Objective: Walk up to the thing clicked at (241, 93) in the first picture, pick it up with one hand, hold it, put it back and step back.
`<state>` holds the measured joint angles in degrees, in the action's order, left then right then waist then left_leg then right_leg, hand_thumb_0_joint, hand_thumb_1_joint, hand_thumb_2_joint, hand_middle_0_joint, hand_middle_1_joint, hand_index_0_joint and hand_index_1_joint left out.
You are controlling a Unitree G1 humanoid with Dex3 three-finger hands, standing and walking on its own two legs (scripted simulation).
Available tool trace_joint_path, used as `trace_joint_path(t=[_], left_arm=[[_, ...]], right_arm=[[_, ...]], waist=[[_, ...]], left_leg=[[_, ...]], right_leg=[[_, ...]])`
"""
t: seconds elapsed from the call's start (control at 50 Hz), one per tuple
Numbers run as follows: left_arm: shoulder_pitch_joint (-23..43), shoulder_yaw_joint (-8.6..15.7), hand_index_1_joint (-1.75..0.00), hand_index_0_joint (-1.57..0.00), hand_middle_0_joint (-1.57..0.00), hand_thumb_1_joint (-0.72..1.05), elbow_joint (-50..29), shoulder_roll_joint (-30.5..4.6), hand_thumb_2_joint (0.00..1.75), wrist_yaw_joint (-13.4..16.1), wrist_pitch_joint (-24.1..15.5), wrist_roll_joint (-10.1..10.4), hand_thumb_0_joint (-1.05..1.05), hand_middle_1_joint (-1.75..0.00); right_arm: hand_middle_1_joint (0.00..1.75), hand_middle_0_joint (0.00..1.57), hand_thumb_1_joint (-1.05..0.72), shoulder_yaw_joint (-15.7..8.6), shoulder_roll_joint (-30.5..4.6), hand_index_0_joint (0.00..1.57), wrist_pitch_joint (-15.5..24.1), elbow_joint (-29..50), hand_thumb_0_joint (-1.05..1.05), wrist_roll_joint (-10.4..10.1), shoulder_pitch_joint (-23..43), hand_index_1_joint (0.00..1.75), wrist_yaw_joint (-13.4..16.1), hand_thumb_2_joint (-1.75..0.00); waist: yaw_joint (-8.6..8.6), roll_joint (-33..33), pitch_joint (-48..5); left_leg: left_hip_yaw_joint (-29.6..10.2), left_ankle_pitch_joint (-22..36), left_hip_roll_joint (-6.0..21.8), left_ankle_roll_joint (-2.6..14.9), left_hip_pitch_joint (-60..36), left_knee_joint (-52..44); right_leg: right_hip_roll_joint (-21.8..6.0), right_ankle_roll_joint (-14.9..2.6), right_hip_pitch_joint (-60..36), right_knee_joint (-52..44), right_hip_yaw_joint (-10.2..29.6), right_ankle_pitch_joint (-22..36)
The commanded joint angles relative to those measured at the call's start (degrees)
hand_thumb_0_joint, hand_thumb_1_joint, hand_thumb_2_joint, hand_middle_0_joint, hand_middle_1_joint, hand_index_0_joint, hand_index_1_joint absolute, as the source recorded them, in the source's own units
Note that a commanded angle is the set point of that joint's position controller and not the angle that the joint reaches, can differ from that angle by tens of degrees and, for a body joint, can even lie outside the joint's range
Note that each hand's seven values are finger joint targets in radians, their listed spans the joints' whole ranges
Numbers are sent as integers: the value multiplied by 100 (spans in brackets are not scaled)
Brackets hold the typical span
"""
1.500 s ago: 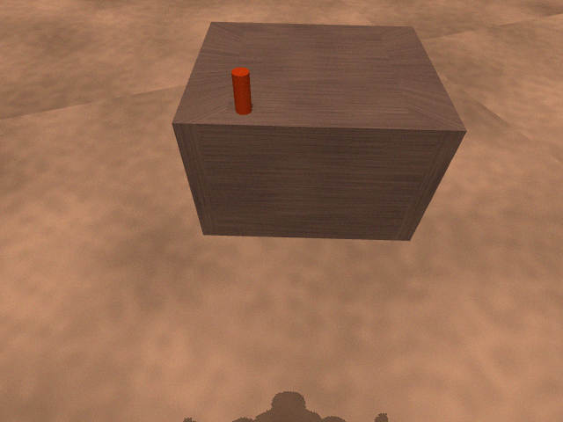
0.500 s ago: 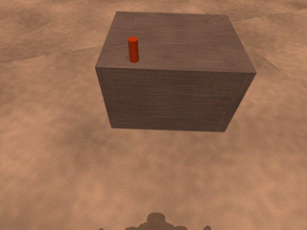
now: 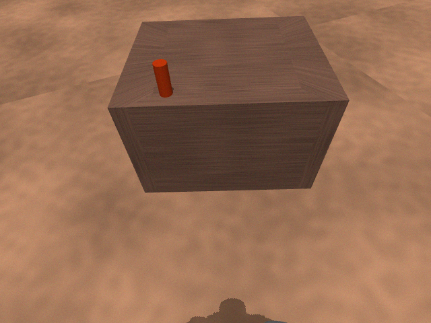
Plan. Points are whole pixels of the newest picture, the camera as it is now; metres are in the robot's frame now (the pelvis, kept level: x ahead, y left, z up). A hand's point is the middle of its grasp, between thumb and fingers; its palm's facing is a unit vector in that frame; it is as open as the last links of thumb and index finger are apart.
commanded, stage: walk up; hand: left
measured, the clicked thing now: (163, 79) +0.95 +0.22 -0.09
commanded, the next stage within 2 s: none
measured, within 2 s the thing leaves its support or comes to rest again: neither
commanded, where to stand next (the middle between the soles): +0.55 +0.02 m, yaw -1 degrees
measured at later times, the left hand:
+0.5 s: hand (91, 273) +0.25 +0.30 -0.14, palm faces -0.07 -0.94 -0.34, open 7.4 cm
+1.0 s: hand (113, 203) +0.42 +0.29 -0.12, palm faces -0.06 -0.91 -0.40, open 7.4 cm
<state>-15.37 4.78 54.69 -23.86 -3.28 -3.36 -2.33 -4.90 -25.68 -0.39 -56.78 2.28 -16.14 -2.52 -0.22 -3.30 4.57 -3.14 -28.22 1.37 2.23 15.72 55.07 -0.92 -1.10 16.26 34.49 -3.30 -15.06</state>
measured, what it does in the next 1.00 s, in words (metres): walks ahead: left foot, then right foot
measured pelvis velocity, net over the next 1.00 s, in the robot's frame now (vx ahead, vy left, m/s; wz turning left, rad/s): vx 0.38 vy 0.01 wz -0.03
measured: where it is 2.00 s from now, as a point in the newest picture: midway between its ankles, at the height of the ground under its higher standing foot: (220, 253)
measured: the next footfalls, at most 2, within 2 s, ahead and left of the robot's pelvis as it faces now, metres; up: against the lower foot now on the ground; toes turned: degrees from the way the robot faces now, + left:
left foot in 0.30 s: +0.26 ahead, +0.15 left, +0.00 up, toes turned +5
right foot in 0.68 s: +0.40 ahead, -0.12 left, +0.00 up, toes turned -6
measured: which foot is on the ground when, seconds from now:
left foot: up 0.00-0.28, down 0.30-0.70, up 0.72-1.00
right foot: down 0.00-0.32, up 0.34-0.66, down 0.68-1.00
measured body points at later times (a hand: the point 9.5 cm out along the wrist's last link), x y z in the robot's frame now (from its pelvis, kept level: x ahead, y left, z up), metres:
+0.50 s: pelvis +0.19 +0.03 +0.01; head +0.21 +0.05 +0.46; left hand +0.25 +0.35 -0.12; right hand +0.27 -0.28 -0.08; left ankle +0.22 +0.15 -0.73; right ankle +0.20 -0.11 -0.67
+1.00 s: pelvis +0.38 +0.01 +0.01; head +0.40 +0.00 +0.46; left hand +0.42 +0.33 -0.09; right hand +0.45 -0.31 -0.11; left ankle +0.47 +0.15 -0.70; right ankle +0.36 -0.12 -0.73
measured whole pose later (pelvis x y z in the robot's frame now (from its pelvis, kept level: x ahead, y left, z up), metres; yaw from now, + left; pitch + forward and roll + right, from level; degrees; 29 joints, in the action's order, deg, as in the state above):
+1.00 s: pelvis +0.38 +0.01 +0.01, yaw -2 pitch -2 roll +0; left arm -20.7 2.3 46.6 -23.7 -2.6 -4.7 -1.0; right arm -3.1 -24.2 1.9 -48.1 1.4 -16.3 -4.1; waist -2.0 -2.0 4.9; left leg 1.3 -17.4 4.5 0.5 27.2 43.3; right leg -2.1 -0.8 11.8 30.9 -3.3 -17.6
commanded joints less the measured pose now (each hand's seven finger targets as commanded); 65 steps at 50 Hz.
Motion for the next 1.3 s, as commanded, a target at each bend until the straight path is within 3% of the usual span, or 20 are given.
trace_joint_path(t=[0.0, 0.2, 0.26, 0.28, 0.3, 0.32, 0.42, 0.5, 0.62, 0.66, 0.68, 0.7, 0.8, 0.94, 1.02, 1.04, 1.08, 1.1, 1.18, 1.28], left_arm=[[40, 354, -30, -20, -20, 90, -588, -1562, 90, 166, -171, 146, 0, -30], [-234, 297, -30, -20, -20, 90, -904, -1586, 90, 92, -223, 136, 0, -30], [-233, 180, -30, -20, -20, 90, -998, -1344, 90, 98, -180, 132, 0, -30], [-529, 65, -30, -20, -20, 90, -1035, -997, 90, 128, -157, 197, 0, -30], [-648, 5, -30, -20, -20, 90, -1077, -717, 90, 138, -138, 244, 0, -30], [-398, 131, -30, -20, -20, 90, -996, -1344, 90, 222, -104, 195, 0, -30], [-779, 108, -30, -20, -20, 90, -699, -1178, 90, 94, -75, 235, 0, -30], [-161, 96, -30, -20, -20, 90, -968, -1030, 90, -44, -59, 149, 0, -30], [-496, 216, -30, -20, -20, 90, -781, -1025, 90, -60, -146, 118, 0, -30], [-1390, 424, -30, -20, -20, 90, -595, -1498, 90, 76, -242, 89, 0, -30], [-1480, 525, -30, -20, -20, 90, -761, -2073, 90, 150, -312, 105, 0, -30], [-1090, 481, -30, -20, -20, 90, -870, -2186, 90, 142, -286, 161, 0, -30], [-498, 287, -30, -20, -20, 90, -1034, -1535, 90, 195, -286, 232, 0, -30], [-503, 287, -30, -20, -20, 90, -1280, -1621, 90, 166, -287, 162, 0, -30], [-310, 132, -30, -20, -20, 90, -1306, -1393, 90, 191, -171, 196, 0, -30], [-445, 17, -30, -20, -20, 90, -1299, -1165, 90, 204, -147, 208, 0, -30], [-783, -44, -30, -20, -20, 90, -1256, -948, 90, 268, -64, 259, 0, -30], [-570, 36, -30, -20, -20, 90, -1128, -1349, 90, 333, -4, 204, 0, -30], [-882, 41, -30, -20, -20, 90, -790, -1197, 90, 302, 37, 256, 0, -30], [-515, 28, -30, -20, -20, 90, -657, -851, 90, 309, 100, 234, 0, -30]], right_arm=[[30, 20, -90, -207, -1088, 20, 337, 581, 0, -181, 40, 30, -9, -90], [30, 20, -90, -250, -798, 20, 414, 1066, 0, -56, 531, 30, -214, -90], [30, 20, -90, -374, -965, 20, 514, 820, 0, -41, -506, 30, -114, -90], [30, 20, -90, -497, -1329, 20, 564, 749, 0, 28, -1080, 30, -39, -90], [30, 20, -90, -584, -1776, 20, 605, 889, 0, 34, -1268, 30, 14, -90], [30, 20, -90, -621, -1871, 20, 585, 985, 0, -183, -1006, 30, 6, -90], [30, 20, -90, -294, -1192, 20, 616, 1292, 0, -198, -134, 30, 74, -90], [30, 20, -90, -320, -1336, 20, 638, 1399, 0, -152, -303, 30, 61, -90], [30, 20, -90, -265, -1279, 20, 527, 1608, 0, -192, 120, 30, 6, -90], [30, 20, -90, -61, -731, 20, 505, 1653, 0, -183, -211, 30, 23, -90], [30, 20, -90, 55, -444, 20, 476, 1782, 0, -210, -363, 30, 6, -90], [30, 20, -90, -116, -1045, 20, 397, 1618, 0, -133, -164, 30, 100, -90], [30, 20, -90, -133, -1000, 20, 393, 1108, 0, -200, -636, 30, 18, -90], [30, 20, -90, -157, -784, 20, 427, 1351, 0, -120, 30, 30, -113, -90], [30, 20, -90, -219, -770, 20, 537, 1108, 0, -110, -432, 30, -33, -90], [30, 20, -90, -277, -965, 20, 557, 1014, 0, -95, -714, 30, 29, -90], [30, 20, -90, -458, -1826, 20, 590, 1195, 0, -127, -1029, 30, 119, -90], [30, 20, -90, -480, -1781, 20, 556, 1174, 0, -233, -857, 30, 111, -90], [30, 20, -90, -227, -1289, 20, 556, 1282, 0, -224, -183, 30, 220, -90], [30, 20, -90, -71, -1142, 20, 481, 1322, 0, -184, 111, 30, 282, -90]], waist=[[-102, 842, 135], [-190, 878, 97], [417, 219, -473], [621, -846, -859], [611, -1550, -861], [595, -692, -778], [60, -516, -85], [234, -667, 4], [-216, -210, -299], [-688, 1448, -750], [-599, 2382, -731], [-522, 1577, -416], [-61, 1148, -222], [-201, 1239, -262], [195, 700, -458], [318, 233, -624], [383, -1108, -688], [351, -478, -448], [-56, -648, -251], [-35, -713, -504]], left_leg=[[-466, 703, 310, -43, 1822, 577], [603, 1630, 270, -153, 466, -1999], [776, 1612, -45, 24, -1358, -2549], [-333, 548, 633, 374, -2139, -3194], [-3168, -260, 2060, 874, -2517, -4062], [-3465, -453, 2373, 1372, -1923, -4148], [-687, 1733, 1496, 987, -508, -3938], [-355, 1773, 1529, 1196, -516, -4007], [203, 1112, 1142, 780, 348, -2973], [695, 1014, 521, 399, 1170, -611], [818, -279, -248, 47, 2366, 883], [158, -502, 64, 0, 2353, 1216], [57, 682, 420, -100, 1604, 392], [483, 1309, 352, -197, 974, -1416], [849, 1922, -78, -68, -679, -2420], [572, 1619, -6, 66, -1270, -2579], [-3040, 893, 2307, 1102, -1579, -3926], [-2971, 1085, 2365, 1402, -1090, -3774], [-844, 2918, 1518, 997, -425, -3352], [-202, 4571, 1413, 955, 98, -2672]], right_leg=[[-1655, -1071, -915, -2514, 2518, -2003], [-1282, -983, -323, -1869, 892, -233], [-896, -711, 180, 40, 426, 1214], [-343, -469, 831, 1864, -31, 994], [546, -184, 2166, 2894, 224, -1422], [128, -272, 2070, 3419, 912, -1681], [-365, -62, 1393, 2447, 729, -569], [-478, 71, 1309, 1181, 335, -390], [-43, -64, -569, -150, -204, 587], [-411, -269, -1974, -883, 769, -691], [-2071, -859, -2210, -2078, 3818, -1834], [-2505, -1520, -1499, -2126, 4489, -2154], [-1440, -1200, -629, -1690, 1788, 295], [-1422, -1197, -352, -1546, 1187, 286], [-1065, -792, 358, -297, 590, 884], [-821, -615, 707, 512, 399, 871], [235, -122, 2007, 2685, 186, -1656], [-50, -172, 1931, 3212, 641, -1814], [-400, -147, 1367, 2484, 599, -987], [-222, -19, 260, 1036, 153, -462]])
